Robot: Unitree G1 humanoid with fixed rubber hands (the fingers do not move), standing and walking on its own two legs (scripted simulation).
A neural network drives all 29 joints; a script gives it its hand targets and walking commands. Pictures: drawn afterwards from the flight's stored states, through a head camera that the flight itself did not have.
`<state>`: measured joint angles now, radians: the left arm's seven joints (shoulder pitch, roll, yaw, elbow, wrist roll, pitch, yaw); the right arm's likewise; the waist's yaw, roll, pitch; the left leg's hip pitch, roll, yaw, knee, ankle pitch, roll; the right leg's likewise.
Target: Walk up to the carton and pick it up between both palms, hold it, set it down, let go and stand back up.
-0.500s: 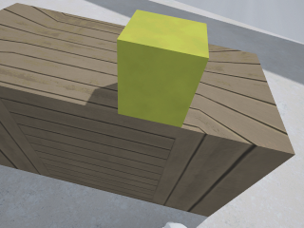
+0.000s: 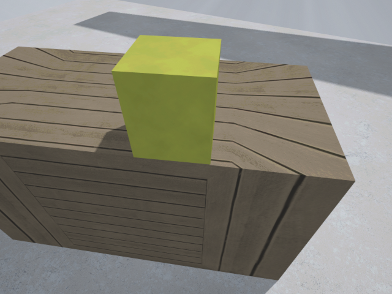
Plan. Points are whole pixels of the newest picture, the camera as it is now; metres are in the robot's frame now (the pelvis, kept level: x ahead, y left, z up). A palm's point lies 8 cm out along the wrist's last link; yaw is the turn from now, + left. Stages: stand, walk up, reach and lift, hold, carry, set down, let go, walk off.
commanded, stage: walk up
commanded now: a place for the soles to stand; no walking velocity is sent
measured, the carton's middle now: (175, 100) +0.57 +0.04 +0.13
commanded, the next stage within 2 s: none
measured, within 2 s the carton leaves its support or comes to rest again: neither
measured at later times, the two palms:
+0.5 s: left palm out of the picture +0.07 +0.25 -0.13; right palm out of the picture +0.06 -0.23 -0.14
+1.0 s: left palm out of the picture +0.08 +0.25 -0.13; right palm out of the picture +0.04 -0.23 -0.14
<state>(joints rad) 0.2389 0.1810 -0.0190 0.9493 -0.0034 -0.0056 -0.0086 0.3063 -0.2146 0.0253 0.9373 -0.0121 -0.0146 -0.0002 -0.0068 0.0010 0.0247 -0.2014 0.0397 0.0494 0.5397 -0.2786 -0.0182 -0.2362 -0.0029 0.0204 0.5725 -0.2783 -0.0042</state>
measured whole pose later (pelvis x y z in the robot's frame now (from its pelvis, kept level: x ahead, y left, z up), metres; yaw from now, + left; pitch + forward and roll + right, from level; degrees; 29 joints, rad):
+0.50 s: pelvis +0.03 +0.01 +0.00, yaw -1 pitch -2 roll +1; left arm 0.25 0.21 -0.04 1.01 0.01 -0.02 0.01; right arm 0.27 -0.22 0.04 1.01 -0.01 -0.01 -0.01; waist 0.00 0.00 0.02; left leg -0.18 0.04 0.08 0.52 -0.31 -0.01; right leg -0.22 -0.01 0.05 0.55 -0.30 0.01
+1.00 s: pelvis +0.03 +0.02 +0.00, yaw -4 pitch -2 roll +1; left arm 0.25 0.21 -0.05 1.04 0.01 -0.01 0.03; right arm 0.25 -0.23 0.04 1.05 -0.01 0.00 -0.01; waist 0.00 -0.01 0.05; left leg -0.13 0.03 0.12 0.49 -0.32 0.00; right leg -0.21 0.00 0.09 0.55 -0.31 0.02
